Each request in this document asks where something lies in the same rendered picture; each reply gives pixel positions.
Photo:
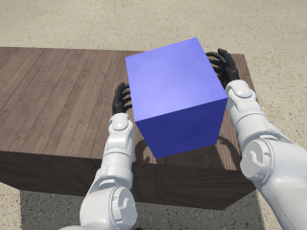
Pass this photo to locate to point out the robot right upper arm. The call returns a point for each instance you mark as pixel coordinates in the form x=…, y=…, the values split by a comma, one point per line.
x=278, y=170

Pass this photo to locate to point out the robot left upper arm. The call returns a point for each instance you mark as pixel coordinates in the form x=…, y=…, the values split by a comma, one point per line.
x=108, y=209

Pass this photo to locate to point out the right robot hand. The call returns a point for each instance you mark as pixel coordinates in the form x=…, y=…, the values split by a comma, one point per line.
x=227, y=70

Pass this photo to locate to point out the robot right forearm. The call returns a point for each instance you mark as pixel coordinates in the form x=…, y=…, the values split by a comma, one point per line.
x=247, y=117

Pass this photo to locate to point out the carton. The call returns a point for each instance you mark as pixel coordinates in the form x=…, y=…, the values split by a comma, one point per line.
x=178, y=101

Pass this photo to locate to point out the left robot hand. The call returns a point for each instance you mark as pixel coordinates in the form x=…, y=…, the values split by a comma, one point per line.
x=118, y=104

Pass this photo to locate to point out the robot left forearm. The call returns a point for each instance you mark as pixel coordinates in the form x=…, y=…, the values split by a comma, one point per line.
x=118, y=155

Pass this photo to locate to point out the pedestal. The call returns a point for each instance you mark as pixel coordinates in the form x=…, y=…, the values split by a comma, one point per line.
x=55, y=107

